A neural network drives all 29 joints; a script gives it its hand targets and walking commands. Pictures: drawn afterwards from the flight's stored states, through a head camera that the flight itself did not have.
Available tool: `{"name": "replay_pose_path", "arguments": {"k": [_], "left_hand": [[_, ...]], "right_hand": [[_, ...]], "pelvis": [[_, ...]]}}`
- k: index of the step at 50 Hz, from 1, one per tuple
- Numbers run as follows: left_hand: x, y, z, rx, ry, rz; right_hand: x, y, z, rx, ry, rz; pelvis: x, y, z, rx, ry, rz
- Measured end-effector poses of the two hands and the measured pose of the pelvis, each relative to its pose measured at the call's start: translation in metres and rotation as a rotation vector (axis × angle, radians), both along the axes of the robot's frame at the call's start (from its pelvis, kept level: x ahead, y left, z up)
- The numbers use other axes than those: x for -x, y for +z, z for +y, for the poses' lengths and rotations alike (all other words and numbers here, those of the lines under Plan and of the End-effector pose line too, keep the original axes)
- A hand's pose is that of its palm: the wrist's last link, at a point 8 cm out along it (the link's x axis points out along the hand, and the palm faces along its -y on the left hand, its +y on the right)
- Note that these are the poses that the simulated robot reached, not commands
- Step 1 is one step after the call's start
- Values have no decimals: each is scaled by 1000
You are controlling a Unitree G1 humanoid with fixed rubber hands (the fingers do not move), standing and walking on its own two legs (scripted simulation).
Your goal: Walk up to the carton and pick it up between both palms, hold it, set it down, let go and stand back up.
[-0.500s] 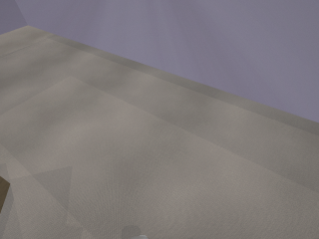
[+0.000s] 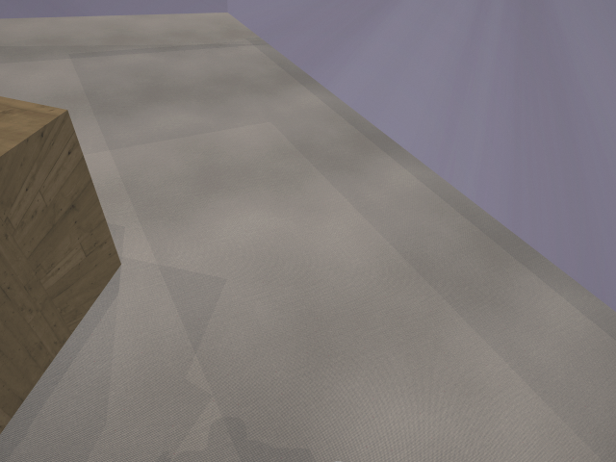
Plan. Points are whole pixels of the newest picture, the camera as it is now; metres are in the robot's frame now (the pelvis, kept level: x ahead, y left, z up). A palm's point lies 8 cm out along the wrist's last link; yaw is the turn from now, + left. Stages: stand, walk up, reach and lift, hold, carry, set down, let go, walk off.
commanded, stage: walk up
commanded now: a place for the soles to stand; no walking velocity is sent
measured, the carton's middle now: out of the picture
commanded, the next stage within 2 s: none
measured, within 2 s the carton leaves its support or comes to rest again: neither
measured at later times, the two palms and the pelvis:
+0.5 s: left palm out of the picture +0.00 +0.34 -0.11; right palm (353, 357) +0.32 -0.12 -0.10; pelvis +0.11 +0.07 +0.00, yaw +28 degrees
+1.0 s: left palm out of the picture +0.21 +0.46 -0.10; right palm (257, 284) +0.52 +0.04 -0.15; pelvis +0.31 +0.21 -0.03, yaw +47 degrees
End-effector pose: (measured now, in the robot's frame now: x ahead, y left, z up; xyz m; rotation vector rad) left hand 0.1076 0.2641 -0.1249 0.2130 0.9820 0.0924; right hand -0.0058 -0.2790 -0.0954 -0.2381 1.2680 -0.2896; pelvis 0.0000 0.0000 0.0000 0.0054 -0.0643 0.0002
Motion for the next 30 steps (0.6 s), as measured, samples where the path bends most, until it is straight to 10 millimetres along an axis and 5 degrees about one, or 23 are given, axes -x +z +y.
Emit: {"name": "replay_pose_path", "arguments": {"k": [4,9,17,23,30], "left_hand": [[5,16,4,-38,57,-8],[34,32,22,-149,193,0],[95,48,49,-182,429,119],[108,29,64,-123,540,161],[96,-24,97,-7,636,214]], "right_hand": [[-35,-13,3,-41,71,2],[-107,-35,20,-93,252,-6],[-234,-22,78,-157,515,-109],[-307,-8,137,-150,650,-127],[-386,-5,225,-69,786,-197]], "pelvis": [[-18,1,5,-11,75,19],[-41,-4,10,20,172,12],[-70,9,32,41,320,-18],[-100,6,60,62,441,-17],[-147,-18,117,21,569,18]]}}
